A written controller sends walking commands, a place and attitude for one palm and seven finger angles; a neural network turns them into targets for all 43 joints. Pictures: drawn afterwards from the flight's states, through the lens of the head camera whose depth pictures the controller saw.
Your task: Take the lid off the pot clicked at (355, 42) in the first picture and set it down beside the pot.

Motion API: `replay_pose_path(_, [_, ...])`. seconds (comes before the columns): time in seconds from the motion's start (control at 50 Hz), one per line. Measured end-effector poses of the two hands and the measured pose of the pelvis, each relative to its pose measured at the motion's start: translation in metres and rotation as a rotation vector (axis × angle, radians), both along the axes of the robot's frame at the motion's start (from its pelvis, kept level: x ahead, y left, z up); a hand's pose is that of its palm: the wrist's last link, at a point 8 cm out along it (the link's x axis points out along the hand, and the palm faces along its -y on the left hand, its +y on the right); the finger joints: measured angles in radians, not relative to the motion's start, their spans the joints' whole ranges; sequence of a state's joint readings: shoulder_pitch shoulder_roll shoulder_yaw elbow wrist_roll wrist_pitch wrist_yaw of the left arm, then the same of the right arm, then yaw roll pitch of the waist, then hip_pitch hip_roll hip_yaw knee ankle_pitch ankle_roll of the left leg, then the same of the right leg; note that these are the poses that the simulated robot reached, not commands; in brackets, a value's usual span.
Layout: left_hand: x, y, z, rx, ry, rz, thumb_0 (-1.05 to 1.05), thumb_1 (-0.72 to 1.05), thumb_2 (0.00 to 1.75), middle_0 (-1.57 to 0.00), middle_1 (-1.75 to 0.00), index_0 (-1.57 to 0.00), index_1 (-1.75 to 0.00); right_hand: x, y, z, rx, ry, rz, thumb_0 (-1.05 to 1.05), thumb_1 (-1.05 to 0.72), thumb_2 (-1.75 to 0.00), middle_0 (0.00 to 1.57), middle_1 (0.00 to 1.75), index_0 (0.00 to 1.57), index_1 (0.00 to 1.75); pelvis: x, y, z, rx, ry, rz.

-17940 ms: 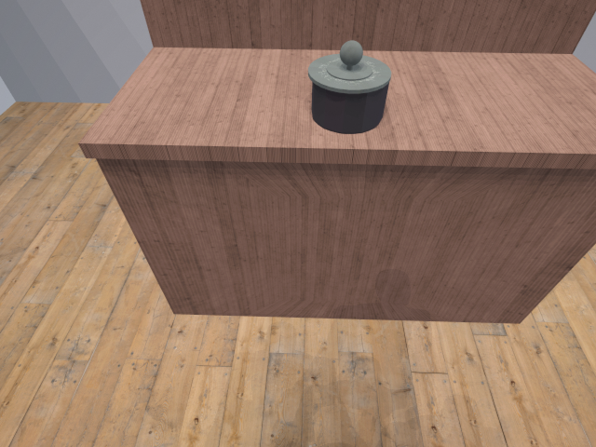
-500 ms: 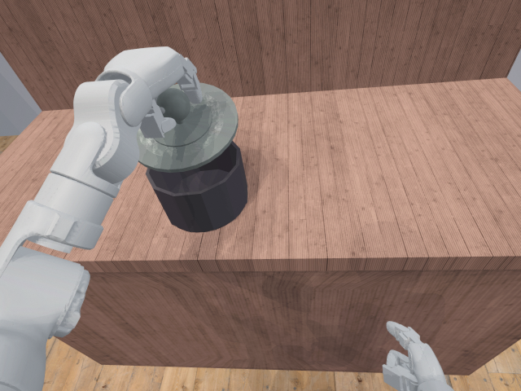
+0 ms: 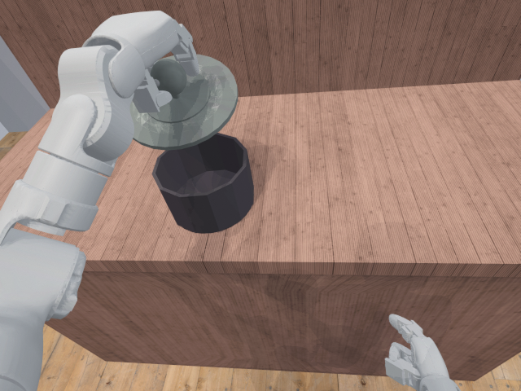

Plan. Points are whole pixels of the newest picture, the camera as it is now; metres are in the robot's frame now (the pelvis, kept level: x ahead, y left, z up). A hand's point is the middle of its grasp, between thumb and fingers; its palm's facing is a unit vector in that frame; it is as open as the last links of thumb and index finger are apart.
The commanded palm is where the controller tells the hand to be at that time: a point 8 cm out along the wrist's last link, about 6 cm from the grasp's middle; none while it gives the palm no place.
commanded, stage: lift the lid straight up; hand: left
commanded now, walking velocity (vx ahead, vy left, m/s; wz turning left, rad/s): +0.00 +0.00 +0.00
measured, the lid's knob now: (168, 77) +0.45 +0.14 +0.28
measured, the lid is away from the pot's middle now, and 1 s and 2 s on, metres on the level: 0.01 0.08 0.20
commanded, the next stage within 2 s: move the lid sideways beside the pot in 0.38 s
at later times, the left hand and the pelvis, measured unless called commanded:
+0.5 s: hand (145, 68) +0.42 +0.15 +0.31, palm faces +0.00 -0.03 -1.00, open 7.9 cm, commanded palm +0.38 +0.17 +0.38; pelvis +0.00 +0.01 +0.00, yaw +0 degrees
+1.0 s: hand (101, 74) +0.41 +0.21 +0.31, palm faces -0.03 -0.02 -1.00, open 7.9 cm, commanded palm +0.38 +0.22 +0.38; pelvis +0.00 +0.00 +0.00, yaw +0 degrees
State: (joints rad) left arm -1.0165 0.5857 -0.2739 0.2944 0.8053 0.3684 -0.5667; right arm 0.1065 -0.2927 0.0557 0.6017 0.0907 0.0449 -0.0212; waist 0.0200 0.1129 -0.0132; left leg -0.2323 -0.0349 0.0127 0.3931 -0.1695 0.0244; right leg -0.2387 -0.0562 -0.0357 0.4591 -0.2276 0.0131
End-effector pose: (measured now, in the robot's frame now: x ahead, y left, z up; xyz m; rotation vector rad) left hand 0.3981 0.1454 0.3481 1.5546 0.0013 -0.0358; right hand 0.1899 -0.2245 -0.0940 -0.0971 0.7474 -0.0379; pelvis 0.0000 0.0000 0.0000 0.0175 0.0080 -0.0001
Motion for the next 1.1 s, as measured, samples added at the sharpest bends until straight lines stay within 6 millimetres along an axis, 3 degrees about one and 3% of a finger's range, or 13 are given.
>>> replay_pose_path(0.28, [0.005, 0.003, 0.023, -0.010, -0.032, 0.042, -0.02, 0.10, 1.13, -0.85, -0.60, -0.77, -0.56, 0.002, 0.010, -0.001, 0.012, 0.004, 0.015, 0.01, -0.90, -0.90, 0.20, 0.30, 0.20, 0.30, 0.001, 0.003, 0.000, 0.001, 0.010, 0.000])
replay_pose_path(0.64, [0.000, 0.010, 0.020, -0.004, -0.028, 0.029, -0.02, 0.10, 1.13, -0.85, -0.60, -0.78, -0.56, -0.006, 0.006, -0.002, -0.004, 0.018, -0.004, 0.01, -0.91, -0.90, 0.20, 0.30, 0.20, 0.30, -0.001, 0.006, 0.000, 0.001, 0.009, -0.007])
replay_pose_path(1.1, [-0.002, 0.072, 0.018, 0.007, 0.025, 0.194, -0.02, 0.10, 1.13, -0.85, -0.60, -0.77, -0.56, -0.020, -0.006, -0.005, -0.038, 0.067, -0.026, 0.01, -0.90, -0.90, 0.20, 0.30, 0.20, 0.30, -0.004, 0.003, 0.000, -0.005, 0.013, 0.003])
